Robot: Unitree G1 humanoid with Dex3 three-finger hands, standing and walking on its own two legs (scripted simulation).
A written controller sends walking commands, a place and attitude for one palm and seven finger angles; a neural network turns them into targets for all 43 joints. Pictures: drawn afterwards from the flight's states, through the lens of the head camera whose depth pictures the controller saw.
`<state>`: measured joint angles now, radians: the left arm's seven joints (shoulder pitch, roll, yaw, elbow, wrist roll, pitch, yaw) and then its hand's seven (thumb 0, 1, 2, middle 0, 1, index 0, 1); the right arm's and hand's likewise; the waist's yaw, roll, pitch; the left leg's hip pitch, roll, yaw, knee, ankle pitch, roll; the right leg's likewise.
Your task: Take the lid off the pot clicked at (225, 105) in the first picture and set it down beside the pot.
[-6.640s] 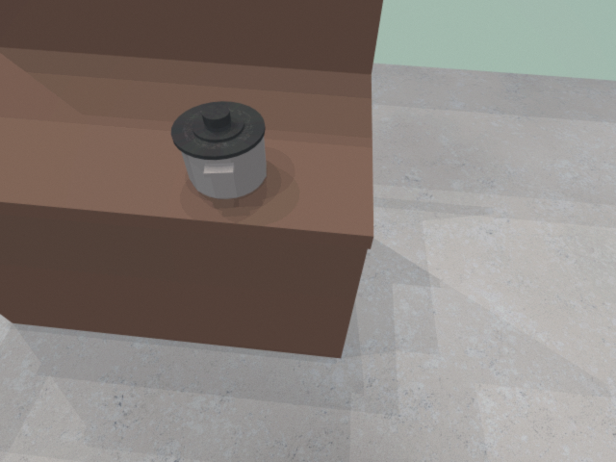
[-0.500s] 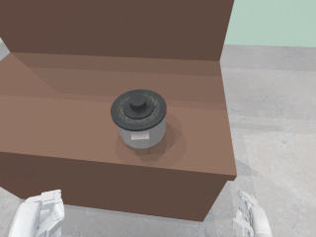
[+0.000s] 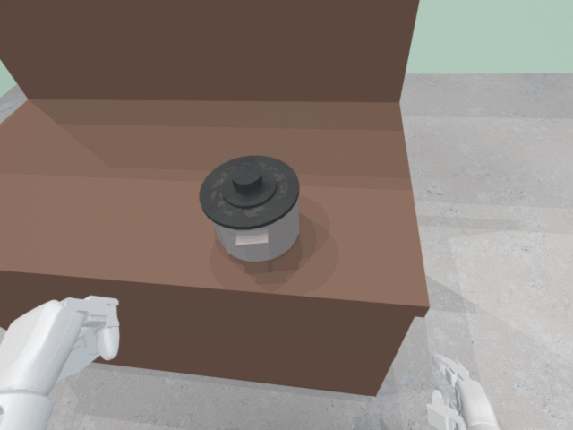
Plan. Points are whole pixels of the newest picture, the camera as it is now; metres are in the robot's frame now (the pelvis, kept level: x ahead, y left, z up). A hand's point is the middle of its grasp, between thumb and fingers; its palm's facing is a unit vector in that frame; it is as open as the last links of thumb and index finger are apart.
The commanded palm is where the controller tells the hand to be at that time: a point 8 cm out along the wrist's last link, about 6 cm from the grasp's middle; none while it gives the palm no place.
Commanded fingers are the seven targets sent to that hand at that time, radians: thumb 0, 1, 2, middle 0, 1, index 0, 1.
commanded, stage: reach forward and open the fingers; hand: left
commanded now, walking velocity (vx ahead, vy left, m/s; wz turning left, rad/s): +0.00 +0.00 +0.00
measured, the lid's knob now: (247, 178) +0.48 +0.13 +0.08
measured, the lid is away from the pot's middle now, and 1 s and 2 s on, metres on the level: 0.00 0.00 0.00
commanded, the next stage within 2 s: move the open hand above the knob in 0.96 s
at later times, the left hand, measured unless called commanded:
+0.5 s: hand (56, 330) +0.19 +0.29 +0.11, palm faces -0.19 -0.11 -0.98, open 5.6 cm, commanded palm +0.18 +0.28 +0.18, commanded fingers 0.00 -0.04 1.24 -0.91 -0.33 -0.91 -0.33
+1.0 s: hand (41, 294) +0.22 +0.31 +0.14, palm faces -0.11 -0.10 -0.99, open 9.9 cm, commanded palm +0.19 +0.29 +0.21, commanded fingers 0.00 -0.28 1.44 -0.85 -0.08 -0.85 -0.08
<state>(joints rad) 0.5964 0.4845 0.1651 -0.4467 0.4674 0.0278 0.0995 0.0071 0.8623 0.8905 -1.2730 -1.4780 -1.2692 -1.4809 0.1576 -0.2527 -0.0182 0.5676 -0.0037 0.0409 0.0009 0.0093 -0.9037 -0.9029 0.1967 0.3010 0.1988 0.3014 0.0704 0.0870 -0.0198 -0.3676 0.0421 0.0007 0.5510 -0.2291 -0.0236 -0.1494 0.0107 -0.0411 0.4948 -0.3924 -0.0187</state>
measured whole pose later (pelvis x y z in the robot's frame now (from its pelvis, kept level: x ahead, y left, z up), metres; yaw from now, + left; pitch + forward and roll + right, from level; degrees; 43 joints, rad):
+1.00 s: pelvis -0.07 +0.04 +0.01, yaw +2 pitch -2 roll -2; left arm -0.16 0.66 0.01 -0.12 0.73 0.08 -0.30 0.00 -0.26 1.39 -0.86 -0.09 -0.86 -0.10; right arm 0.05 -0.26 0.02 0.61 0.05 0.12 0.05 0.01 -0.91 -0.90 0.20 0.30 0.20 0.30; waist 0.09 0.12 0.08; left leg -0.34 0.00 -0.01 0.43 -0.05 0.03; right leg -0.14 -0.02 -0.06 0.42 -0.25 0.02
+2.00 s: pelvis -0.03 +0.02 +0.01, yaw +1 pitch +2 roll +0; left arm -0.61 0.51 -0.24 0.21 0.82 0.22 -0.37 0.00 -0.28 1.44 -0.86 -0.08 -0.86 -0.08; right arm 0.08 -0.29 0.00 0.63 0.06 0.16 0.08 0.01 -0.91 -0.90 0.19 0.30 0.20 0.30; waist 0.02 0.11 0.05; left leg -0.36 0.00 0.00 0.45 -0.13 0.01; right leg -0.17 -0.02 -0.04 0.45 -0.32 0.01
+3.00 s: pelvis -0.02 +0.02 +0.00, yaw -2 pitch +6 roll +0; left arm -1.02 0.38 -0.26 0.84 0.87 0.29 -0.32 0.00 -0.28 1.44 -0.86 -0.08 -0.86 -0.08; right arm 0.21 -0.29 -0.02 0.71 0.06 0.17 0.04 0.01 -0.91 -0.90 0.19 0.30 0.20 0.30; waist -0.07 0.08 -0.03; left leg -0.42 0.02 0.04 0.47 -0.16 0.01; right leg -0.25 -0.01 0.00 0.49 -0.35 0.01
